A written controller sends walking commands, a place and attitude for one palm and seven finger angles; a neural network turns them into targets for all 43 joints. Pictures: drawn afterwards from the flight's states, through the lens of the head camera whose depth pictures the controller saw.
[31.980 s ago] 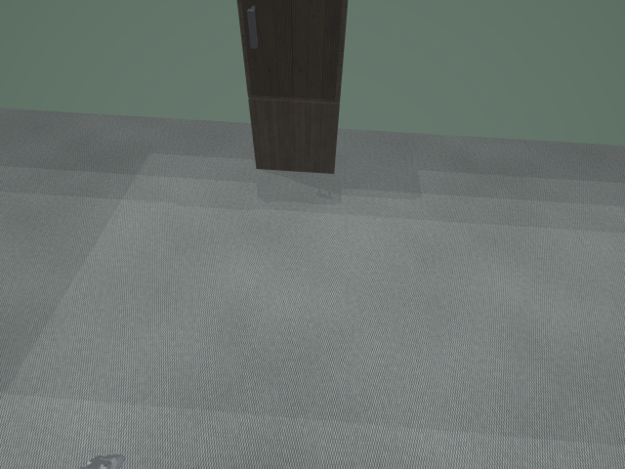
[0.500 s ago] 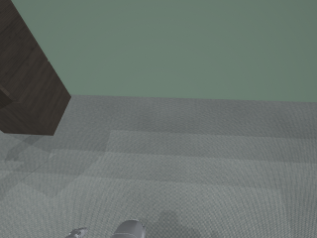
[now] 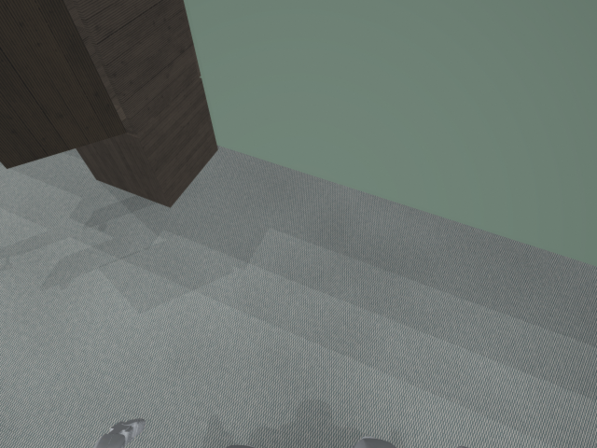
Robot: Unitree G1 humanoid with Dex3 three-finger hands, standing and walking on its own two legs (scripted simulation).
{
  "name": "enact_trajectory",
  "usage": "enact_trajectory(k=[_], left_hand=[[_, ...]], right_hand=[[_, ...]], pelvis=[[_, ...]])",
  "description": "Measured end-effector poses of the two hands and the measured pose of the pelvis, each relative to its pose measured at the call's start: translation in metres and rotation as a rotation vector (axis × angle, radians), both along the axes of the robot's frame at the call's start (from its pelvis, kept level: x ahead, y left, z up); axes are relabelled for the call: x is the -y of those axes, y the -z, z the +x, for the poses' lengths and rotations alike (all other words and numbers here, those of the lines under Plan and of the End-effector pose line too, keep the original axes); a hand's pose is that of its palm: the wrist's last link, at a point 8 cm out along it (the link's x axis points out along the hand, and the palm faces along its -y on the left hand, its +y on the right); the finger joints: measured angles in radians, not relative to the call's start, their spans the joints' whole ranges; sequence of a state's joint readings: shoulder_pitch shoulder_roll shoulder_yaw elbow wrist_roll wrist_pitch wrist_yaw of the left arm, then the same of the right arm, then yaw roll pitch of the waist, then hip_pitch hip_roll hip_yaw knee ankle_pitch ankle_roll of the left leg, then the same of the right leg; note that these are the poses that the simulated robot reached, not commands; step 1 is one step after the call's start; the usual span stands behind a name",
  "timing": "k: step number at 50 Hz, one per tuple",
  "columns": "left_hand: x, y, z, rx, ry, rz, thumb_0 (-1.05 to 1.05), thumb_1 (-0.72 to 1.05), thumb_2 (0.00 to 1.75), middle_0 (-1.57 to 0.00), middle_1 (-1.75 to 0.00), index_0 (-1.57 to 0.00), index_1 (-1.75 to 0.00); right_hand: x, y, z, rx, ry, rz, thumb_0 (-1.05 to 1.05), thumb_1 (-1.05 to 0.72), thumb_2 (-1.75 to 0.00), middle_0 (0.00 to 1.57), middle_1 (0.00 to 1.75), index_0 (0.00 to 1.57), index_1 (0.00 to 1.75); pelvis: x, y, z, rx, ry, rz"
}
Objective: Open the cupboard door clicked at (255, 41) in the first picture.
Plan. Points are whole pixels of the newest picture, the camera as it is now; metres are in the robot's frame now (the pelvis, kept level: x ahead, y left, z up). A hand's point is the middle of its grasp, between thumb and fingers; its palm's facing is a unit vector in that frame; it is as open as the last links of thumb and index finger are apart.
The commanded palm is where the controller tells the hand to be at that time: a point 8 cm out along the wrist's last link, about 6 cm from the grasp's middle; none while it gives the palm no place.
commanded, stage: turn to face it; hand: left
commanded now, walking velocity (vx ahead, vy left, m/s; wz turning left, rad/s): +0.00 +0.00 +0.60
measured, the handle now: out of the picture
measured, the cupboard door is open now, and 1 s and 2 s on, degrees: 52 52 52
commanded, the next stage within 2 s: take the last steps up to it in 0.74 s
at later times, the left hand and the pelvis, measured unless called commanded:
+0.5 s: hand out of the picture +0.00 +0.20 -0.19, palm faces +0.34 -0.91 -0.23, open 7.3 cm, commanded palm none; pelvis +0.01 -0.02 -0.01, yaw +19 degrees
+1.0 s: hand out of the picture -0.02 +0.13 -0.16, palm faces +0.51 -0.83 -0.20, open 7.3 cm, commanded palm none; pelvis +0.04 -0.05 +0.01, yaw +29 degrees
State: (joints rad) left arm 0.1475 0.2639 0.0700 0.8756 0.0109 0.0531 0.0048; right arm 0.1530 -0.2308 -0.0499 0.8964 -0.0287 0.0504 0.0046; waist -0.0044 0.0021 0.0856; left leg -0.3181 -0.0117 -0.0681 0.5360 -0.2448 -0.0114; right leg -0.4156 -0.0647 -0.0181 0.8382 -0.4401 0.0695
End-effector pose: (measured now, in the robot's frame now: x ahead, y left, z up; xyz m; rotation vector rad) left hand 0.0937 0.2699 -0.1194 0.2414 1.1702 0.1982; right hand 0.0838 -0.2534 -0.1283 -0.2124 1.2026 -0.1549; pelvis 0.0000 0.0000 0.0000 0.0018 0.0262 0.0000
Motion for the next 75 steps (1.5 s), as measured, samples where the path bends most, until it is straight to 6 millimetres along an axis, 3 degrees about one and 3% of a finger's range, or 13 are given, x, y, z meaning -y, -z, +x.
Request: enact_trajectory(k=[5, 11, 17, 21, 24, 33, 39, 46, 53, 59, 62, 65, 75], left_hand=[[0.020, -0.006, -0.003, 0.061, -0.028, 0.038, 0.00, 0.91, 0.90, -0.20, -0.30, -0.20, -0.30], [0.045, -0.008, -0.035, 0.014, -0.115, -0.004, 0.00, 0.91, 0.90, -0.20, -0.30, -0.21, -0.30], [0.053, 0.008, -0.073, -0.035, -0.226, -0.070, 0.00, 0.91, 0.90, -0.20, -0.30, -0.21, -0.30], [0.042, 0.031, -0.104, -0.080, -0.312, -0.101, 0.00, 0.91, 0.90, -0.21, -0.30, -0.21, -0.30], [0.033, 0.036, -0.118, -0.124, -0.357, -0.089, 0.01, 0.91, 0.90, -0.20, -0.30, -0.21, -0.30], [0.033, 0.009, -0.109, -0.063, -0.408, -0.040, 0.01, 0.91, 0.90, -0.20, -0.30, -0.20, -0.30], [0.059, 0.005, -0.106, -0.020, -0.425, -0.002, 0.00, 0.91, 0.90, -0.20, -0.30, -0.20, -0.30], [0.094, 0.003, -0.124, -0.060, -0.490, -0.074, 0.00, 0.91, 0.90, -0.20, -0.30, -0.21, -0.30], [0.103, 0.017, -0.167, -0.117, -0.607, -0.152, 0.00, 0.91, 0.90, -0.20, -0.30, -0.21, -0.30], [0.082, 0.036, -0.201, -0.231, -0.668, -0.192, 0.01, 0.91, 0.90, -0.20, -0.30, -0.21, -0.30], [0.059, 0.029, -0.186, -0.223, -0.658, -0.179, 0.01, 0.91, 0.90, -0.20, -0.30, -0.20, -0.30], [0.033, 0.019, -0.155, -0.157, -0.640, -0.150, 0.01, 0.91, 0.90, -0.20, -0.30, -0.20, -0.30], [-0.032, 0.006, -0.006, 0.051, -0.520, -0.070, 0.01, 0.91, 0.90, -0.20, -0.30, -0.20, -0.30]], right_hand=[[0.021, 0.020, 0.005, -0.039, -0.022, 0.030, 0.01, -0.90, -0.90, 0.20, 0.30, 0.20, 0.30], [0.029, 0.008, 0.028, -0.064, -0.087, 0.029, 0.01, -0.91, -0.90, 0.20, 0.30, 0.20, 0.30], [0.010, -0.004, 0.070, -0.039, -0.210, 0.007, 0.01, -0.91, -0.90, 0.19, 0.30, 0.20, 0.30], [-0.012, -0.003, 0.104, 0.039, -0.299, -0.022, 0.01, -0.91, -0.90, 0.19, 0.30, 0.20, 0.30], [-0.024, -0.007, 0.115, 0.069, -0.348, -0.035, 0.01, -0.91, -0.90, 0.20, 0.30, 0.20, 0.30], [-0.027, -0.003, 0.113, 0.021, -0.400, 0.004, 0.01, -0.91, -0.90, 0.20, 0.30, 0.20, 0.30], [-0.010, 0.020, 0.116, -0.031, -0.398, 0.048, 0.01, -0.91, -0.90, 0.20, 0.30, 0.20, 0.30], [-0.006, 0.006, 0.123, -0.080, -0.428, 0.025, 0.01, -0.91, -0.90, 0.20, 0.30, 0.20, 0.30], [-0.039, -0.007, 0.143, -0.080, -0.534, -0.004, 0.01, -0.91, -0.90, 0.19, 0.30, 0.20, 0.30], [-0.080, -0.006, 0.159, 0.010, -0.584, -0.022, 0.01, -0.91, -0.90, 0.19, 0.30, 0.20, 0.30], [-0.089, -0.007, 0.150, -0.011, -0.573, -0.020, 0.01, -0.91, -0.90, 0.20, 0.30, 0.20, 0.30], [-0.094, -0.006, 0.136, -0.075, -0.564, -0.012, 0.00, -0.91, -0.90, 0.20, 0.30, 0.20, 0.30], [-0.089, 0.018, 0.105, -0.325, -0.465, 0.012, 0.01, -0.91, -0.90, 0.20, 0.30, 0.20, 0.30]], pelvis=[[0.022, 0.009, 0.001, 0.002, -0.066, 0.011], [0.032, -0.004, 0.007, 0.016, -0.157, 0.034], [0.029, -0.004, 0.013, 0.012, -0.242, 0.041], [0.017, 0.011, 0.016, 0.004, -0.294, 0.012], [0.018, 0.011, 0.015, 0.007, -0.319, 0.016], [0.033, -0.001, 0.020, 0.011, -0.374, 0.000], [0.053, 0.007, 0.030, 0.018, -0.419, 0.016], [0.055, -0.006, 0.037, 0.017, -0.470, 0.035], [0.036, -0.008, 0.041, 0.005, -0.531, 0.027], [0.005, 0.005, 0.046, 0.007, -0.551, 0.016], [-0.008, -0.001, 0.054, 0.006, -0.557, 0.012], [-0.020, -0.007, 0.065, 0.007, -0.567, 0.008], [-0.048, 0.001, 0.128, 0.014, -0.567, 0.032]])
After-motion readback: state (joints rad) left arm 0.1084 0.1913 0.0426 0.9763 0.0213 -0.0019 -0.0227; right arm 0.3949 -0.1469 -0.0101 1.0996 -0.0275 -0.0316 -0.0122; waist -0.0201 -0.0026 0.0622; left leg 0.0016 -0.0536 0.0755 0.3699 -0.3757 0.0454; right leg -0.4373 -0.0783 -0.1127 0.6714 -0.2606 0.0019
